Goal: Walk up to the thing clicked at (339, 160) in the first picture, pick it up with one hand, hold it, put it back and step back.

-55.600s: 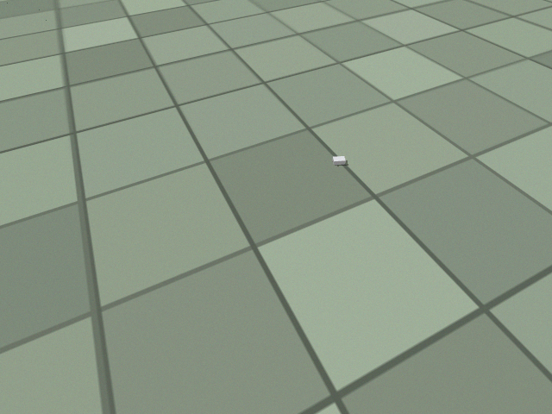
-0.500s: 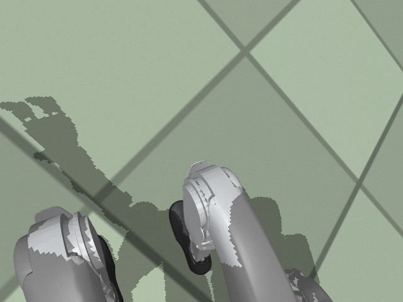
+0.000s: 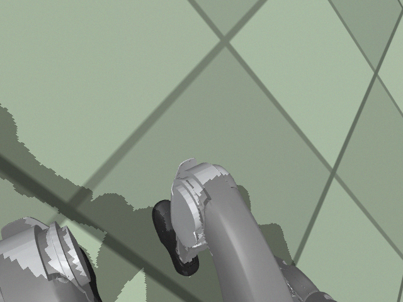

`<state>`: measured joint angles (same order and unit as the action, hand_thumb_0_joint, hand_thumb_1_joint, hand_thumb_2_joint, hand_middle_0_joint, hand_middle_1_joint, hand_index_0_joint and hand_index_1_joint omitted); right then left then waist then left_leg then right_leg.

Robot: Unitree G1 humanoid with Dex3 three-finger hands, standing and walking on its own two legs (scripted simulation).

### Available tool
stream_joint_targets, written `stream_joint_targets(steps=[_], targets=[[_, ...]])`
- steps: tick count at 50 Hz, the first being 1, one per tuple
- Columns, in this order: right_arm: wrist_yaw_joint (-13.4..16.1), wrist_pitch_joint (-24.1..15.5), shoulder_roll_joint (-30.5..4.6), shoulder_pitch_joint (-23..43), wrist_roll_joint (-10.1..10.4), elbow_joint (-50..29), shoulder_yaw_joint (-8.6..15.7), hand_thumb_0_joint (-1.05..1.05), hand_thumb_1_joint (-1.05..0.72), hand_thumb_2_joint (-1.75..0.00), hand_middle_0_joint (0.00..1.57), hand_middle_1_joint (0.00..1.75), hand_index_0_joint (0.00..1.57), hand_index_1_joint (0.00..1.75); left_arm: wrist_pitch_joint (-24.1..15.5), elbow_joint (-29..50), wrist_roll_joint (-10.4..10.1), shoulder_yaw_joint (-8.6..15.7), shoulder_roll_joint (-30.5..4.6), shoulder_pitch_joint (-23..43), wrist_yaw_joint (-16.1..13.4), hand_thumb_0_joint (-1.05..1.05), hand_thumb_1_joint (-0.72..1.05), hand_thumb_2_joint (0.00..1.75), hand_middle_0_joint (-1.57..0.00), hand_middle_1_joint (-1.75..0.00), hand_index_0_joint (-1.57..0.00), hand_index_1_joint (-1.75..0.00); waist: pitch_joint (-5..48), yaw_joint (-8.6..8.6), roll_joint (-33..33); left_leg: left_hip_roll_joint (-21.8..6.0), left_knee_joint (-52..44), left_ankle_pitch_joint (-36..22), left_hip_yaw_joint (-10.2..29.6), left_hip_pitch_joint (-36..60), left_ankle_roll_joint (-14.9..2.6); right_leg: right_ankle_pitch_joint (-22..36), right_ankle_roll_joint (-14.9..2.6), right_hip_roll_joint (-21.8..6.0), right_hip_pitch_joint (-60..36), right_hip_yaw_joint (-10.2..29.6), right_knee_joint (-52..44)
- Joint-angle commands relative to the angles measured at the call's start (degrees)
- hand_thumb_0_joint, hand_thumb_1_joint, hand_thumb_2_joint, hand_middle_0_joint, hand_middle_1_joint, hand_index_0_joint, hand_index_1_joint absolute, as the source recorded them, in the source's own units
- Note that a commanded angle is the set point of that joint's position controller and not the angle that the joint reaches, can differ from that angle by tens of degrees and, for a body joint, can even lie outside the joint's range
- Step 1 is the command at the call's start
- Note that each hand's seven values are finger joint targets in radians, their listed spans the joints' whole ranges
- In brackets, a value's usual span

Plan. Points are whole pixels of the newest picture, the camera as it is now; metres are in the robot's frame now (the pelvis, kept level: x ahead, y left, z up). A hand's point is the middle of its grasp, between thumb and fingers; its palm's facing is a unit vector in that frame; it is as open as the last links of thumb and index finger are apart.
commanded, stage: approach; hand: left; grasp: from above
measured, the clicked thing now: out of the picture +0.54 +0.37 -0.30
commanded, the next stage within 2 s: withdraw in 1.20 s
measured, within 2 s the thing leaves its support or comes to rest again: neither
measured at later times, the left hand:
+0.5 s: hand out of the picture +0.50 +0.37 -0.17, palm faces -0.50 -0.12 -0.86, open 13.2 cm
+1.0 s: hand out of the picture +0.51 +0.38 -0.16, palm faces -0.49 -0.11 -0.87, open 13.0 cm
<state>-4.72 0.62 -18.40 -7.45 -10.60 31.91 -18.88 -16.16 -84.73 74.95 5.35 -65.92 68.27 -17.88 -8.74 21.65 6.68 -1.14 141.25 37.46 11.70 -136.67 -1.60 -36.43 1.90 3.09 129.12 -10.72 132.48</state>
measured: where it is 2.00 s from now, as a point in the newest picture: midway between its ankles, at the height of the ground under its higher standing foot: (137, 274)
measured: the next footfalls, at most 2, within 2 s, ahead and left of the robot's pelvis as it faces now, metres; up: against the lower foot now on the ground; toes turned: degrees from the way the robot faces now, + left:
none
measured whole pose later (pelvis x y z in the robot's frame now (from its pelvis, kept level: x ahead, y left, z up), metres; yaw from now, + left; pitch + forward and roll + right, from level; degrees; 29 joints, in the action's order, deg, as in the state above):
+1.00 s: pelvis +0.00 +0.00 +0.01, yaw +0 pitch +32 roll -14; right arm -5.8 2.1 -18.4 -8.0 -8.6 30.6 -17.6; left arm -10.4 -84.8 70.9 1.5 -64.5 70.8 -8.5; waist -6.8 22.0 3.1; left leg -1.5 139.6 37.9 10.9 -135.7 -2.3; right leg -36.8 2.3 3.3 128.2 -10.1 130.7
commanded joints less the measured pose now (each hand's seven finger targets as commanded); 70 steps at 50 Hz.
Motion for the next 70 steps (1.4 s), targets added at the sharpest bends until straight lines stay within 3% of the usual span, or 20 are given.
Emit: stream_joint_targets(steps=[1,5,7,8,9,14,17,21,25,32,35,42,43,45,49,53,58,62,68,70], targets=[[0.7,-0.8,-18.5,-12.4,0.0,1.9,7.0,0.00,-0.89,-0.89,0.20,0.30,0.20,0.30,2.5,12.4,-2.3,3.1,-18.0,20.4,-3.0,0.00,-0.39,0.86,-0.19,-0.86,-0.19,-0.86,45.3,1.90,-39.5,-1.8,-12.8,-16.7,-3.4,39.5,0.95,14.9,-4.01,1.5,-18.1,-2.6,-11.4],[-0.2,-0.6,-18.2,-14.0,0.4,2.0,7.9,0.00,-0.89,-0.89,0.20,0.30,0.20,0.30,5.2,13.5,-3.2,2.9,-17.3,19.4,0.2,0.00,-0.38,0.84,-0.17,-0.90,-0.19,-0.88,46.3,1.70,-38.0,-2.1,-12.9,-17.8,-3.4,38.7,0.64,15.7,-3.72,1.4,-19.4,-2.3,-12.3],[-0.5,0.1,-18.1,-13.8,0.9,1.5,8.3,0.00,-0.89,-0.89,0.20,0.30,0.20,0.30,6.1,12.5,-3.7,0.6,-14.0,18.7,2.9,0.00,-0.40,0.85,-0.17,-0.91,-0.18,-0.90,44.3,1.87,-36.7,-1.8,-13.4,-16.1,-3.3,37.0,0.48,14.0,-4.13,1.6,-17.8,-2.4,-12.7],[-0.6,0.5,-17.8,-14.4,1.1,1.7,8.4,0.00,-0.89,-0.89,0.20,0.30,0.20,0.30,6.4,12.4,-4.0,0.6,-13.8,17.8,4.1,0.00,-0.38,0.83,-0.17,-0.92,-0.18,-0.90,43.6,2.20,-35.8,-1.8,-13.5,-15.6,-3.5,35.7,0.29,14.2,-3.80,1.7,-19.1,-2.3,-13.2],[-0.7,1.0,-17.7,-15.9,1.2,2.1,7.9,0.00,-0.89,-0.89,0.20,0.30,0.20,0.30,6.9,11.2,-3.9,2.7,-16.4,15.2,5.4,0.00,-0.38,0.83,-0.16,-0.93,-0.18,-0.91,41.9,2.08,-33.0,-1.6,-13.3,-15.7,-3.3,34.0,0.10,14.1,-3.93,1.6,-19.9,-2.3,-13.4],[-0.4,3.5,-18.2,-15.2,1.4,-0.6,7.7,0.00,-0.89,-0.89,0.20,0.30,0.20,0.30,5.8,10.5,-5.4,-0.4,-10.8,13.9,10.6,0.00,-0.34,0.80,-0.17,-0.95,-0.20,-0.92,37.4,3.55,-27.7,-1.3,-14.2,-14.3,-2.7,31.0,-0.02,12.6,-4.26,1.8,-20.5,-2.7,-14.5],[0.2,4.3,-18.6,-14.1,1.3,-1.6,6.9,0.00,-0.89,-0.89,0.20,0.30,0.20,0.30,3.7,11.4,-5.5,-0.5,-12.9,14.5,11.6,0.00,-0.31,0.77,-0.18,-0.96,-0.22,-0.91,36.6,2.74,-27.7,-1.3,-14.1,-13.8,-1.9,32.2,0.44,11.1,-4.53,1.7,-19.1,-2.8,-14.4],[0.7,4.9,-18.3,-13.3,0.7,-2.0,5.6,0.00,-0.89,-0.89,0.20,0.30,0.20,0.30,-0.7,13.1,-5.1,0.9,-15.6,14.3,9.8,0.00,-0.34,0.80,-0.17,-0.95,-0.20,-0.92,39.2,1.87,-30.1,-1.6,-14.0,-15.1,-1.7,35.8,0.80,11.7,-4.24,2.1,-20.9,-3.1,-13.8],[0.9,4.4,-19.3,-12.7,-0.2,-1.8,6.0,0.00,-0.89,-0.89,0.20,0.30,0.20,0.30,-3.5,16.2,-2.8,3.4,-19.1,16.3,4.6,0.00,-0.38,0.84,-0.16,-0.92,-0.18,-0.90,42.3,0.57,-36.3,-1.7,-13.6,-17.0,-1.8,41.0,1.23,13.0,-4.49,2.1,-19.2,-3.5,-12.7],[0.1,1.5,-18.2,-13.0,0.1,0.2,7.8,0.00,-0.89,-0.89,0.20,0.30,0.20,0.30,-0.1,16.5,-1.4,3.4,-17.1,20.3,-1.4,0.00,-0.38,0.85,-0.18,-0.86,-0.18,-0.86,44.9,0.35,-40.1,-1.7,-15.4,-12.0,-2.6,40.7,1.00,11.3,-4.22,1.9,-16.5,-3.2,-12.2],[-0.4,0.6,-17.0,-13.8,0.9,1.2,8.6,0.00,-0.89,-0.89,0.20,0.30,0.20,0.30,3.0,15.5,-2.0,0.9,-12.8,21.0,-0.8,0.00,-0.37,0.84,-0.19,-0.86,-0.20,-0.85,45.0,1.32,-38.4,-1.5,-15.6,-10.6,-3.4,37.6,0.42,11.7,-3.77,1.8,-17.4,-2.5,-12.7],[-0.3,1.1,-17.7,-14.2,2.2,1.6,9.0,0.00,-0.89,-0.89,0.20,0.30,0.20,0.30,6.8,8.0,-4.4,-4.3,-6.5,18.0,5.7,0.00,-0.32,0.79,-0.20,-0.89,-0.22,-0.87,37.5,3.17,-28.7,-1.1,-15.3,-7.9,-3.2,29.0,0.00,10.1,-4.06,1.6,-16.2,-2.6,-13.7],[-0.4,1.3,-17.8,-15.0,2.2,1.9,8.6,0.00,-0.89,-0.89,0.20,0.30,0.20,0.30,7.2,5.4,-4.3,-2.4,-9.0,15.4,6.4,0.00,-0.32,0.79,-0.20,-0.90,-0.23,-0.87,36.1,3.30,-27.6,-1.1,-15.8,-7.6,-2.7,29.1,-0.05,9.3,-4.00,1.5,-16.5,-2.5,-13.7],[-0.1,1.8,-18.2,-14.1,2.2,0.5,8.1,0.00,-0.89,-0.89,0.20,0.30,0.20,0.30,6.9,6.1,-4.4,-3.3,-8.6,16.2,7.9,0.00,-0.29,0.76,-0.23,-0.89,-0.25,-0.86,36.8,3.26,-26.6,-1.1,-15.4,-9.3,-2.5,30.2,0.02,10.0,-4.13,1.5,-17.0,-2.5,-13.8],[0.2,2.3,-17.6,-12.5,1.8,-0.8,6.1,0.00,-0.89,-0.89,0.20,0.30,0.20,0.30,4.3,7.2,-5.3,-2.2,-11.6,15.5,7.7,0.00,-0.26,0.73,-0.24,-0.90,-0.27,-0.86,38.7,2.45,-26.0,-1.1,-13.6,-12.0,-3.1,29.6,-0.10,11.7,-3.92,1.9,-21.7,-2.3,-13.8],[0.6,2.2,-19.5,-13.2,0.9,-0.9,6.1,0.00,-0.89,-0.89,0.20,0.30,0.20,0.30,0.4,14.0,-4.2,2.3,-18.8,18.4,4.9,0.00,-0.27,0.73,-0.24,-0.88,-0.27,-0.85,43.7,1.27,-32.2,-1.4,-12.6,-16.9,-3.0,36.3,0.63,14.6,-4.16,2.0,-23.1,-2.7,-13.3],[0.4,1.6,-19.3,-13.2,0.2,-1.0,6.6,0.00,-0.89,-0.89,0.20,0.30,0.20,0.30,-0.5,17.1,-2.5,4.6,-20.1,19.8,0.6,0.00,-0.28,0.74,-0.23,-0.86,-0.26,-0.83,45.6,0.49,-39.5,-1.5,-13.7,-16.5,-2.6,40.8,1.32,13.8,-4.56,1.9,-19.8,-3.0,-12.3],[-0.3,0.9,-17.8,-13.8,0.6,0.0,7.6,0.00,-0.89,-0.89,0.20,0.30,0.20,0.30,1.8,17.3,-2.1,3.5,-17.7,19.5,0.4,0.00,-0.28,0.78,-0.25,-0.83,-0.27,-0.82,48.0,0.29,-40.7,-1.9,-14.5,-15.7,-3.2,41.5,0.75,13.7,-4.02,1.9,-19.4,-2.6,-12.4],[-1.0,1.2,-17.3,-15.0,1.5,1.3,8.6,0.00,-0.89,-0.89,0.20,0.30,0.20,0.30,5.4,12.6,-4.2,-0.9,-10.5,17.1,4.1,0.00,-0.34,0.83,-0.22,-0.84,-0.23,-0.83,41.1,2.45,-32.8,-1.5,-14.4,-12.9,-3.7,33.1,-0.14,13.3,-3.57,1.8,-19.3,-2.5,-14.0],[-0.8,1.5,-17.9,-15.3,1.7,0.9,9.3,0.00,-0.89,-0.89,0.20,0.30,0.20,0.30,5.8,14.9,-4.3,0.2,-12.4,18.0,5.6,0.00,-0.32,0.82,-0.24,-0.83,-0.25,-0.82,42.8,1.53,-31.9,-1.4,-14.8,-12.2,-3.7,33.5,-0.10,12.4,-3.80,1.7,-19.7,-2.3,-14.3]])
